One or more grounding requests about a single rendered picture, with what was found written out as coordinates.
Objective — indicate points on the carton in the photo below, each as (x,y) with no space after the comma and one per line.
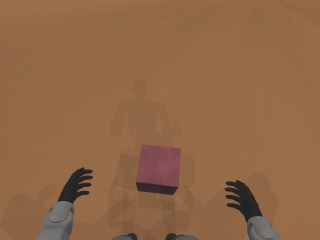
(158,169)

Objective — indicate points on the right robot hand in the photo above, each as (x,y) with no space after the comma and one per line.
(248,205)

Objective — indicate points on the left robot forearm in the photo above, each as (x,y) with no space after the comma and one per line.
(58,222)

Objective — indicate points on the left robot hand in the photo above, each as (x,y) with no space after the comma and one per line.
(69,192)

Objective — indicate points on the right robot forearm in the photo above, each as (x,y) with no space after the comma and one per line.
(260,228)

